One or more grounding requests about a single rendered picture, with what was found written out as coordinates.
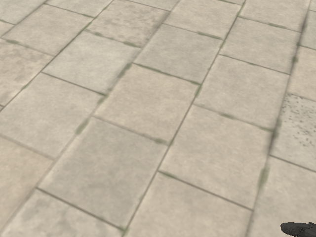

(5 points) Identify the right robot hand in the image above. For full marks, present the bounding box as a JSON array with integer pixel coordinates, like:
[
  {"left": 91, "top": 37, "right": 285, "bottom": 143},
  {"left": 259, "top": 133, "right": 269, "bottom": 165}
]
[{"left": 280, "top": 222, "right": 316, "bottom": 237}]

